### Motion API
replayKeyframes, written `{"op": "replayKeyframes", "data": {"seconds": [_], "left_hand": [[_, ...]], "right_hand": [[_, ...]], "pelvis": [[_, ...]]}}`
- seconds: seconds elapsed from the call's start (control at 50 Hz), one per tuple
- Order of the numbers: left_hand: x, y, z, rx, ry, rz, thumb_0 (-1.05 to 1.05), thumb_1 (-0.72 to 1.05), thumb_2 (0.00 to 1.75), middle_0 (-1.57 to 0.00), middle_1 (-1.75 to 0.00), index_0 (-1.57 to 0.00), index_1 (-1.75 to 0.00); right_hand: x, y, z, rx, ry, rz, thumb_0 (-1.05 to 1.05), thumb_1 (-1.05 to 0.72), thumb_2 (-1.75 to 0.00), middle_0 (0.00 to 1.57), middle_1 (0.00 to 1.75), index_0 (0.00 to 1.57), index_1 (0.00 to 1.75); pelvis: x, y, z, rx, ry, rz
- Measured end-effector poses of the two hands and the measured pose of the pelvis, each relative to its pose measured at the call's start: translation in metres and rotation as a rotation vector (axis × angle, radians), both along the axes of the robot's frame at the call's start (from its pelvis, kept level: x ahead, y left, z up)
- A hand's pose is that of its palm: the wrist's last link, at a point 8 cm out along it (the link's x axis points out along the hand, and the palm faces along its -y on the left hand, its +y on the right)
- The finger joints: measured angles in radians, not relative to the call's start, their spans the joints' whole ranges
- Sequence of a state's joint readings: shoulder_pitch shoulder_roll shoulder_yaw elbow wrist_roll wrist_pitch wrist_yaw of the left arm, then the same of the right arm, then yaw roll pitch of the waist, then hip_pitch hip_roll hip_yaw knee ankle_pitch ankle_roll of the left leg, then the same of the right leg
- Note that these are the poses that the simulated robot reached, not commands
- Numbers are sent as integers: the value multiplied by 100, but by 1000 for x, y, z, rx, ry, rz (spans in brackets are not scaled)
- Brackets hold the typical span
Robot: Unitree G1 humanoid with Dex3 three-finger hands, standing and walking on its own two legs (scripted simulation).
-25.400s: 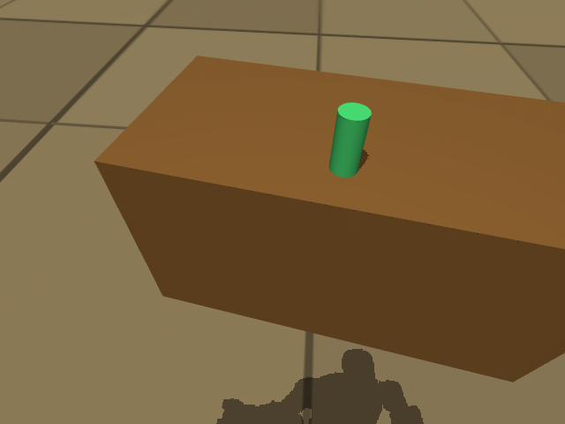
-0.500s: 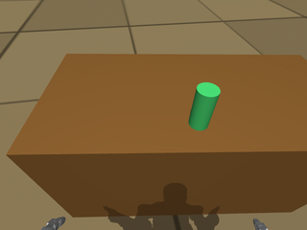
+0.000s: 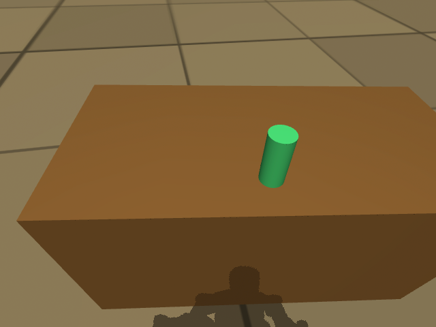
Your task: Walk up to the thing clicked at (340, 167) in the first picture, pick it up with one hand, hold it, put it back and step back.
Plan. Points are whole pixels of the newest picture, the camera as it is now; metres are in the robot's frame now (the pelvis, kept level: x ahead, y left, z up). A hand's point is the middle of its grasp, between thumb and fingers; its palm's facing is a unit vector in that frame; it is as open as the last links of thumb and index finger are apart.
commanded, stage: home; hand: right
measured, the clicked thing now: (276, 157) +0.54 -0.14 +0.01
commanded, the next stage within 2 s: stand in 1.14 s
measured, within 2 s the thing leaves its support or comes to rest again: neither
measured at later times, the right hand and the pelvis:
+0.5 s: hand out of the picture +0.07 -0.24 -0.15, palm faces -0.04 +0.93 -0.36, open 17.2 cm; pelvis +0.00 +0.01 +0.01, yaw +0 degrees
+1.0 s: hand out of the picture +0.09 -0.23 -0.15, palm faces -0.04 +0.93 -0.35, open 17.1 cm; pelvis +0.02 +0.03 +0.01, yaw +1 degrees
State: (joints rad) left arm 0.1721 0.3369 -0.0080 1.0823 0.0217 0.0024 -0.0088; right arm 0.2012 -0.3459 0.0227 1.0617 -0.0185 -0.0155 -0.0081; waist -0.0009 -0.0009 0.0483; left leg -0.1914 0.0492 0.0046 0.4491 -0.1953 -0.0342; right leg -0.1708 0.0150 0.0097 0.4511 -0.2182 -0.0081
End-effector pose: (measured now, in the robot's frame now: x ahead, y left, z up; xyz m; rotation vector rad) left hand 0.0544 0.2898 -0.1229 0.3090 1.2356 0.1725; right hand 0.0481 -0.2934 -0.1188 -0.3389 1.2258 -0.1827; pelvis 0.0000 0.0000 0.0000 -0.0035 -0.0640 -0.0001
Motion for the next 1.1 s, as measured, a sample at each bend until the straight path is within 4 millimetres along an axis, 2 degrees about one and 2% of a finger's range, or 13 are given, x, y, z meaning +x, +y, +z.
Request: {"op": "replayKeyframes", "data": {"seconds": [0.4,0.88,1.1], "left_hand": [[-3,18,4,16,32,24,0,91,90,-20,-30,-20,-30],[16,29,4,10,45,20,0,91,90,-20,-30,-20,-30],[30,31,6,14,29,22,0,91,90,-20,-30,-20,-30]], "right_hand": [[8,6,5,-7,18,-8,-1,50,-7,6,6,6,6],[31,19,8,-7,21,-15,-1,48,-9,6,6,6,6],[45,22,8,-3,11,-11,-1,47,-9,7,7,6,6]], "pelvis": [[1,10,5,-5,2,7],[17,24,7,-1,23,8],[26,26,8,0,24,11]]}}
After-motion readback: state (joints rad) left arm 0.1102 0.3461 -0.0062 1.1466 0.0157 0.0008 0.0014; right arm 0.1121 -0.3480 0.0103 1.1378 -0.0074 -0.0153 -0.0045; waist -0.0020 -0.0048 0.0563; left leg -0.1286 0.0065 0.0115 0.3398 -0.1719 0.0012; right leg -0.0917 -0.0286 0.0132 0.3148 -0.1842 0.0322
